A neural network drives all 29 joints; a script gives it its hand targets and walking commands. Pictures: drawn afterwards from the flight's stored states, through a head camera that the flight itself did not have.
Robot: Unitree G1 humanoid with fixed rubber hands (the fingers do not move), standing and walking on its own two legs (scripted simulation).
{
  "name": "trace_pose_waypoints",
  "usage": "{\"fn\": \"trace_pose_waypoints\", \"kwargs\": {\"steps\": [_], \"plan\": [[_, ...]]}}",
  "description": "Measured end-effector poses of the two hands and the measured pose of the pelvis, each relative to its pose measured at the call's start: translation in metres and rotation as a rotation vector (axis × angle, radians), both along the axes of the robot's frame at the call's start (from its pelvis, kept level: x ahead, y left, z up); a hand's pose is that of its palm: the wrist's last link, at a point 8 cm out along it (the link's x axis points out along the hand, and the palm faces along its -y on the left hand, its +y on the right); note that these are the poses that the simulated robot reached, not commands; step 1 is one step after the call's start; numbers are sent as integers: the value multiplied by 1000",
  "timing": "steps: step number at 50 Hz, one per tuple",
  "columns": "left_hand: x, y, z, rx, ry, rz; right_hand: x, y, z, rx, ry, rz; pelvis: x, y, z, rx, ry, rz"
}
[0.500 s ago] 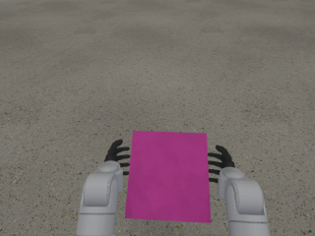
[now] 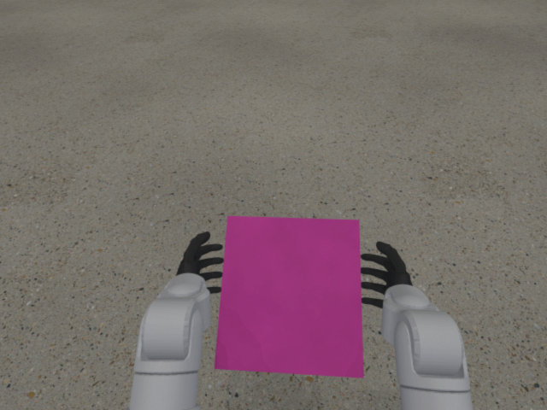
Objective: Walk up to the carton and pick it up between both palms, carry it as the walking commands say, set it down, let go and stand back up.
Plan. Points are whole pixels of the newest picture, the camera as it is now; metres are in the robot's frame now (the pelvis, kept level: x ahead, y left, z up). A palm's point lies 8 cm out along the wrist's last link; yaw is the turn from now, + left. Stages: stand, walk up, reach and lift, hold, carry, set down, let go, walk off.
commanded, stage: hold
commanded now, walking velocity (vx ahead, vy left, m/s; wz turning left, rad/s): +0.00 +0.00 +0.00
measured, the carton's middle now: (290, 293) +0.32 +0.00 -0.02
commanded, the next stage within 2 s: set down in 0.22 s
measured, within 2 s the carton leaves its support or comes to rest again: neither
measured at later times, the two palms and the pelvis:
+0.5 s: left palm (212, 282) +0.30 +0.12 +0.05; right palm (399, 284) +0.31 -0.16 +0.03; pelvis +0.01 -0.03 +0.00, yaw +6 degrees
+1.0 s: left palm (209, 296) +0.32 +0.14 -0.04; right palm (366, 309) +0.32 -0.14 -0.07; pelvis -0.02 -0.02 -0.03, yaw +6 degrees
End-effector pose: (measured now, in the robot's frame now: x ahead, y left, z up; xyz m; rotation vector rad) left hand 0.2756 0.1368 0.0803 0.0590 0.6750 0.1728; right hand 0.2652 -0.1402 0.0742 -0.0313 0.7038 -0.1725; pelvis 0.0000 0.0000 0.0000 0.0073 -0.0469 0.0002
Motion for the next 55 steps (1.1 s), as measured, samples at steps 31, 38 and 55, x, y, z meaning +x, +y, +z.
{"fn": "trace_pose_waypoints", "kwargs": {"steps": [31, 38, 55], "plan": [[14, -14, -74, -53, 62, 33, 40, -16, -68, -6, 64, 78, -7, -43, -5, 11, -45, 79], [23, 5, -88, -8, 26, 72, 53, 8, -93, 8, 28, 43, -20, -39, -18, -4, 33, 109], [53, -10, -149, -48, -2, 46, 64, -7, -161, 28, 19, -21, -25, -20, -39, -1, 281, 96]]}}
